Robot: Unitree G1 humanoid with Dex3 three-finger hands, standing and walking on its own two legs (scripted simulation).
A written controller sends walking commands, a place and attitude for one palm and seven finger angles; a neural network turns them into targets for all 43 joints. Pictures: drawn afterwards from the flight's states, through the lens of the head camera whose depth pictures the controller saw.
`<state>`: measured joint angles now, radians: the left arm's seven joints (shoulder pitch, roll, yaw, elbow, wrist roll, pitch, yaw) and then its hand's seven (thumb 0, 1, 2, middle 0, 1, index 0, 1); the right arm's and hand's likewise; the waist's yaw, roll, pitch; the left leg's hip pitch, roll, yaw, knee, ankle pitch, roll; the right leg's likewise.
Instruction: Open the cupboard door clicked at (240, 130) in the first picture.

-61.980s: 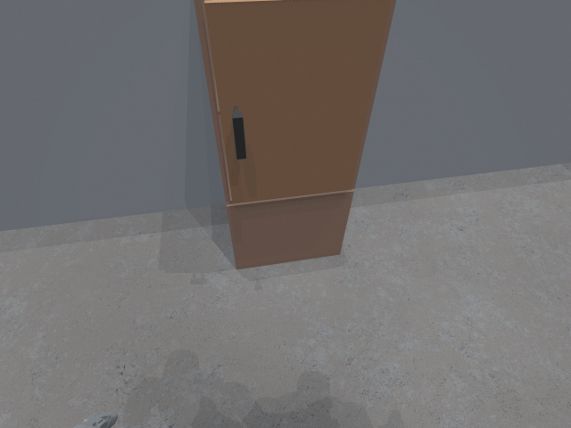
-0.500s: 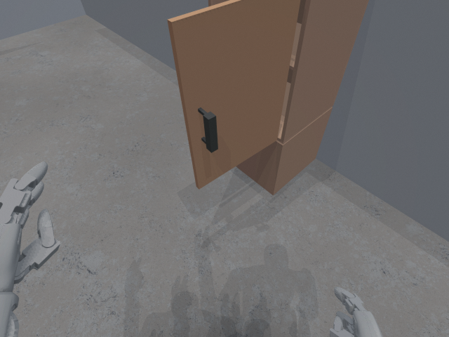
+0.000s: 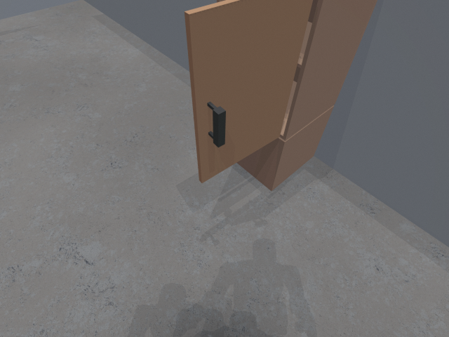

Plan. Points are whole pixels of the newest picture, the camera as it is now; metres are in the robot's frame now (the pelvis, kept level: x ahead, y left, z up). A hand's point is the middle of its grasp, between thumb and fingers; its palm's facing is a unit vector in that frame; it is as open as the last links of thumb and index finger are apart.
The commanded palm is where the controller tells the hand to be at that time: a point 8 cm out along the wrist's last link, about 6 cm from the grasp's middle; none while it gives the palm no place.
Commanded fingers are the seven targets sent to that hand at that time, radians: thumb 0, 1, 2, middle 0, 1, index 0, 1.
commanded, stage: let the arm hang, fingers relaxed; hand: left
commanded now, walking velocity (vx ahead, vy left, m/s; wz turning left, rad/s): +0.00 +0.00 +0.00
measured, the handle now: (214, 124) +0.68 +0.07 -0.06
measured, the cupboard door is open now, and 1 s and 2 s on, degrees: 86 86 86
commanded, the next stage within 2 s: look to check the result in 0.56 s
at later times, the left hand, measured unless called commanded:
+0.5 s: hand out of the picture +0.06 +0.20 -0.17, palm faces -0.03 -0.97 -0.23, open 7.3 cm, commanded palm none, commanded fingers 0.00 0.90 0.90 -0.20 -0.30 -0.20 -0.30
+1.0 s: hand out of the picture +0.08 +0.22 -0.16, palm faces -0.03 -0.96 -0.29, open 7.3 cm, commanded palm none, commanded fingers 0.00 0.90 0.90 -0.20 -0.30 -0.20 -0.30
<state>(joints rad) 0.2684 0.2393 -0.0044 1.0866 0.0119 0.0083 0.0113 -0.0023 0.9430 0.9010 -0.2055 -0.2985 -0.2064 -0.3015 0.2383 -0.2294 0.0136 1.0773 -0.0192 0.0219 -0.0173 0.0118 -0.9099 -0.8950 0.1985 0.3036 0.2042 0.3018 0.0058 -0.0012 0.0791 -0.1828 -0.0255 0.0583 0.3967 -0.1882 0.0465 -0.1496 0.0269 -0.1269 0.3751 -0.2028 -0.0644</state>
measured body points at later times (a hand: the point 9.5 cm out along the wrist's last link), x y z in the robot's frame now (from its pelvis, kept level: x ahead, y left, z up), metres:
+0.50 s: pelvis +0.01 +0.01 +0.00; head +0.02 +0.00 +0.45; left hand +0.06 +0.25 -0.15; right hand +0.03 -0.24 -0.16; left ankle +0.02 +0.09 -0.74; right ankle +0.01 -0.08 -0.74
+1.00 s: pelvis +0.04 +0.00 +0.00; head +0.06 -0.01 +0.45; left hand +0.08 +0.27 -0.14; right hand +0.07 -0.26 -0.15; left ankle +0.02 +0.09 -0.74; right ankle +0.01 -0.08 -0.74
